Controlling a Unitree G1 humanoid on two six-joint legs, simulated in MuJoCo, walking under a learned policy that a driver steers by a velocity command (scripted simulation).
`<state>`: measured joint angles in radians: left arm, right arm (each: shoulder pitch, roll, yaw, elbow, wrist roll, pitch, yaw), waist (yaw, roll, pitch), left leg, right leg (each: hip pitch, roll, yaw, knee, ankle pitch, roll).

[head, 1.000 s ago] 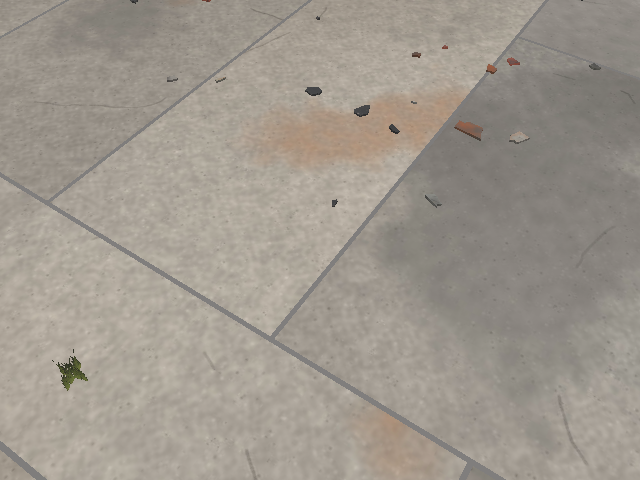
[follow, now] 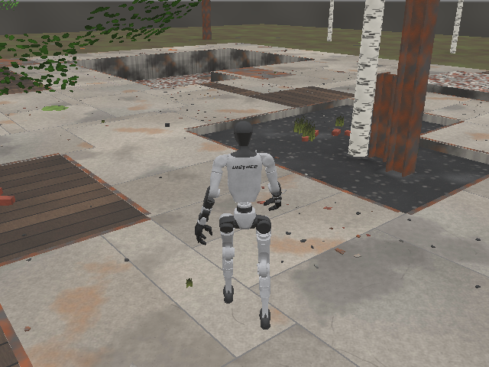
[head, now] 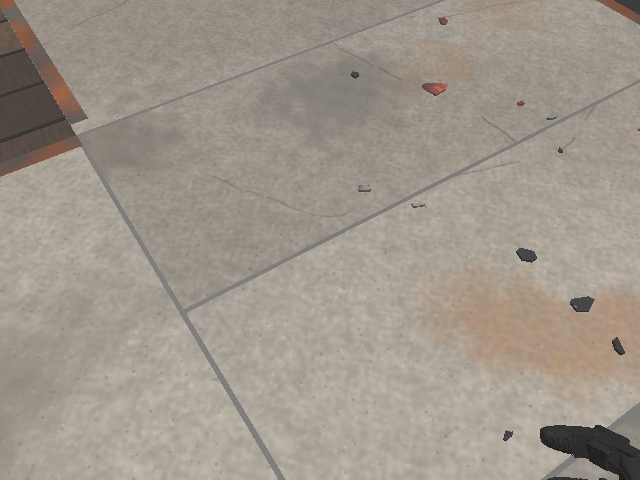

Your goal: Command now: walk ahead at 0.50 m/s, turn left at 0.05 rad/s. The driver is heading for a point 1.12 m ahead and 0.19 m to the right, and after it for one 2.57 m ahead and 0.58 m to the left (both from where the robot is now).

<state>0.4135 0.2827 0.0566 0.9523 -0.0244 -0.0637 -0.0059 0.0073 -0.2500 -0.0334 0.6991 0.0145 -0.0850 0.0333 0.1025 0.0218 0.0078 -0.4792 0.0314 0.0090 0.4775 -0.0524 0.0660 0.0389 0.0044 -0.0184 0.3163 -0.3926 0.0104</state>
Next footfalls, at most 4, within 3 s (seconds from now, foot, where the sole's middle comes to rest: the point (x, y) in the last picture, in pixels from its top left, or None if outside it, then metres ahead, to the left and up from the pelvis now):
0.56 right None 0.44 -0.15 -0.77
1.06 left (386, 340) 0.79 -0.04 -0.77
1.58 right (523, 289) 0.97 -0.37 -0.77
2.04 left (433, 226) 1.15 -0.16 -0.77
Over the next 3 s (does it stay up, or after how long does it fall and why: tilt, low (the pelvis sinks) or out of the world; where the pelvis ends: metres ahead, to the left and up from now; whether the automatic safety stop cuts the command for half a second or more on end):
stays up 1.06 -0.23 0.00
